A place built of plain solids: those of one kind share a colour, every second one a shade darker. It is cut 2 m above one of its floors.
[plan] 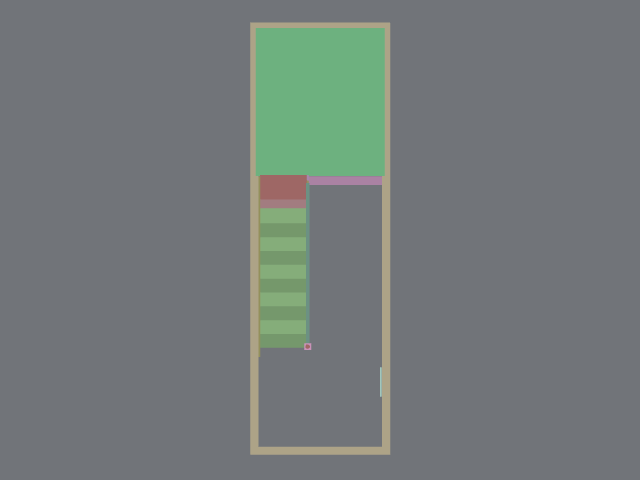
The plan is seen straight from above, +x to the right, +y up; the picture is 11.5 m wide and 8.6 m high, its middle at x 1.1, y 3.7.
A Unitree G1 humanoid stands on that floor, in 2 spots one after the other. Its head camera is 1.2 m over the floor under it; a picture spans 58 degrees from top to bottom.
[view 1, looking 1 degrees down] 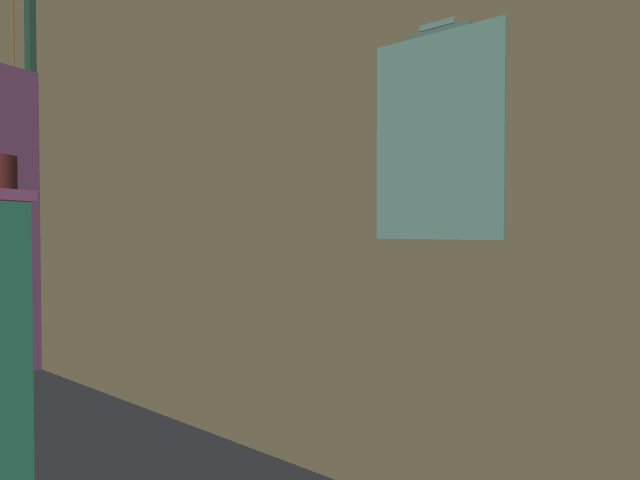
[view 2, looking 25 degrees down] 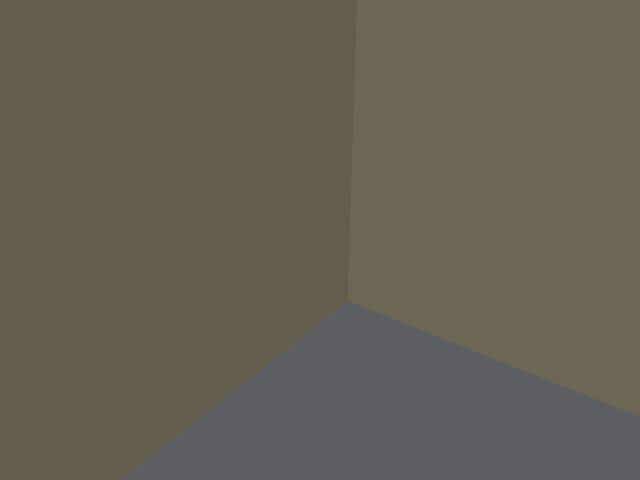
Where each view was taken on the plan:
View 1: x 0.45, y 0.56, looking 34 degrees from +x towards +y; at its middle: wall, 2.13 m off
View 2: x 1.56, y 1.00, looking -143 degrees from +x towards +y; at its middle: wall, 1.84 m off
